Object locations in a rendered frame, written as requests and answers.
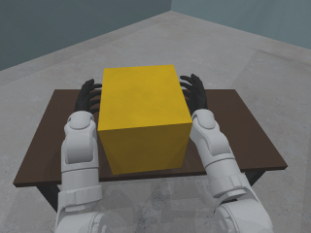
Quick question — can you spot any robot left forearm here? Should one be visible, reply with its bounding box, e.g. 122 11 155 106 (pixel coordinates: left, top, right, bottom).
53 111 103 233

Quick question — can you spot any robot right upper arm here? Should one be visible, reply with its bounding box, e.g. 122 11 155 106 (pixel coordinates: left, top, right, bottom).
214 198 274 233

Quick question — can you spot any robot left upper arm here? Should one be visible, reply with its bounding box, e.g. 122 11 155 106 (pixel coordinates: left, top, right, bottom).
55 212 111 233

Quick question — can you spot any robot right forearm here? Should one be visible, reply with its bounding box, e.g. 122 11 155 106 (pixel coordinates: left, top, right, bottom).
190 109 274 232

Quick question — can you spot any left robot hand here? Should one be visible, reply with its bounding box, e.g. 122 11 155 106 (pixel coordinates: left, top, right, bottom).
74 79 102 114

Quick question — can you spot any carton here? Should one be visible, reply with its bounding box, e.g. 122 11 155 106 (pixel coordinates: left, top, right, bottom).
97 64 193 175

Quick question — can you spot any right robot hand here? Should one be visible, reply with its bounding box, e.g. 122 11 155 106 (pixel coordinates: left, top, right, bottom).
180 74 208 115

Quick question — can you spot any table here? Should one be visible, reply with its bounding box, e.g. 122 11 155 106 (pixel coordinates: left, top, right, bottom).
13 89 288 212

